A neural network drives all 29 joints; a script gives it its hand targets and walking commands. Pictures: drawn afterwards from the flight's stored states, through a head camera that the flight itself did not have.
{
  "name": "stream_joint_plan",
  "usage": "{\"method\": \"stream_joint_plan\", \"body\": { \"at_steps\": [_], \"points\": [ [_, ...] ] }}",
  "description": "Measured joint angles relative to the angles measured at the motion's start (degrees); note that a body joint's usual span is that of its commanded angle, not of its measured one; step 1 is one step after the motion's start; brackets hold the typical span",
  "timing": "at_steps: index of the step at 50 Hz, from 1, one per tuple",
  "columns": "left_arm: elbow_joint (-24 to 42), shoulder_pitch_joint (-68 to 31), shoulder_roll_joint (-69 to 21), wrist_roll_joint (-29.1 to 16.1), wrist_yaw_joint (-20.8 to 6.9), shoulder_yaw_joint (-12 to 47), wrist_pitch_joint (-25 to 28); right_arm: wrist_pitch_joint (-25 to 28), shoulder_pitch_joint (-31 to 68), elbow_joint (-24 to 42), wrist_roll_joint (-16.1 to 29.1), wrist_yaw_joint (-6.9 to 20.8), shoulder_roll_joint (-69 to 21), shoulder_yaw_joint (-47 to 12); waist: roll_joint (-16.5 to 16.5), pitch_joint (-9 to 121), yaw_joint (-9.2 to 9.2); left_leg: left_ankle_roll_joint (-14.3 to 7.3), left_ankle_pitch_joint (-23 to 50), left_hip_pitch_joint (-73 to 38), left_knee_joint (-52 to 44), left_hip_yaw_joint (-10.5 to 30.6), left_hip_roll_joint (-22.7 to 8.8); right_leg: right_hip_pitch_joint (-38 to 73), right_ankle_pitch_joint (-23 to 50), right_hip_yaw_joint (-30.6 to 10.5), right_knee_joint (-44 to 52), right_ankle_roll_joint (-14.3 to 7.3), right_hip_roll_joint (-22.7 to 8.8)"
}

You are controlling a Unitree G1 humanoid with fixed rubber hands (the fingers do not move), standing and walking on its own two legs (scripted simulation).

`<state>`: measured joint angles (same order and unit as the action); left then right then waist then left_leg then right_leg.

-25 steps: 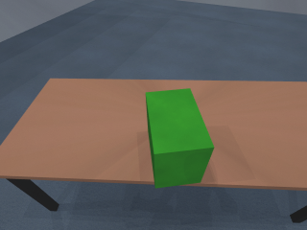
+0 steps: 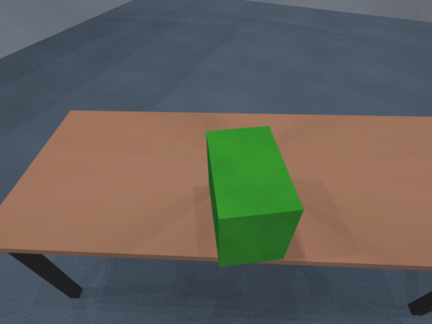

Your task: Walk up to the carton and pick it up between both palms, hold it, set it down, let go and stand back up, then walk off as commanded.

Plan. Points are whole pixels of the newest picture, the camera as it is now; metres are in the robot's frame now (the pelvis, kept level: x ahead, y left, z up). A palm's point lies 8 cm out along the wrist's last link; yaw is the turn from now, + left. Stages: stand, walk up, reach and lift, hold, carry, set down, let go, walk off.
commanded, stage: walk up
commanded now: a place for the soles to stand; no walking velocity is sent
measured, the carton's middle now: (244, 195) +0.46 -0.05 -0.08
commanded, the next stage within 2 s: reach and lift in 0.54 s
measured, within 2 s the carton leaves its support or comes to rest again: neither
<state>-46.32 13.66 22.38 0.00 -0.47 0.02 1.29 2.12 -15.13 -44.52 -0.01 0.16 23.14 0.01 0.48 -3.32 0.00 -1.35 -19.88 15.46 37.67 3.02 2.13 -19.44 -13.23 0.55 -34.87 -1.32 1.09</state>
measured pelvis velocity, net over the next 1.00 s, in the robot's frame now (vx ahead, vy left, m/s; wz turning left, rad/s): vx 0.01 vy -0.02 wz -0.01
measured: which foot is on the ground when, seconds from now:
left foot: down 0.00-1.00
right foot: down 0.00-1.00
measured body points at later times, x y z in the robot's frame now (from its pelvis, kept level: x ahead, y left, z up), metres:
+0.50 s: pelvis +0.00 +0.00 +0.00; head +0.01 +0.00 +0.45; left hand +0.11 +0.30 -0.10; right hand +0.10 -0.31 -0.10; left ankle +0.01 +0.11 -0.72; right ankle +0.06 -0.11 -0.72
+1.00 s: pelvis +0.01 -0.02 -0.01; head +0.04 -0.04 +0.44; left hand +0.19 +0.23 -0.08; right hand +0.15 -0.31 -0.10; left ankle +0.01 +0.11 -0.72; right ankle +0.06 -0.11 -0.72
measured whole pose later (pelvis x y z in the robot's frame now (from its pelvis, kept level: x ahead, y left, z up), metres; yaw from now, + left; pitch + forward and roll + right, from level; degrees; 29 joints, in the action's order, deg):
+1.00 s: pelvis +0.01 -0.02 -0.01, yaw +0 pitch -3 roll +1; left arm -25.1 8.4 16.0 0.0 1.6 0.0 -17.5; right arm 15.5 -10.7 -46.3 0.0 3.4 21.1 1.4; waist 0.2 -6.3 0.0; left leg 0.5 -21.9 15.1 39.7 2.3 1.6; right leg -20.8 -17.8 0.5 -41.3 -2.4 1.3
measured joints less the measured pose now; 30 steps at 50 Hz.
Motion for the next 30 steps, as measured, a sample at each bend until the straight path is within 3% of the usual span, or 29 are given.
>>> {"method": "stream_joint_plan", "body": {
  "at_steps": [29, 30],
  "points": [
    [-0.89, -1.79, 0.00, 0.00, 0.00, 0.00, 0.00, -0.37, 0.52, -1.35, 0.00, -0.01, 0.00, 0.00, 0.00, 0.00, 0.00, 0.38, 1.46, -1.04, -2.49, 0.04, 0.00, 0.81, 1.12, 0.00, 1.92, 0.06, -0.11],
    [0.23, -1.96, -0.01, 0.00, 0.19, 0.00, -2.48, 1.35, 0.95, -2.50, 0.00, 0.52, -0.04, 0.28, 0.01, -0.07, 0.00, 0.39, 1.29, -0.77, -2.13, 0.02, 0.00, 0.42, 0.55, 0.01, 1.28, 0.06, -0.11]
  ]
}}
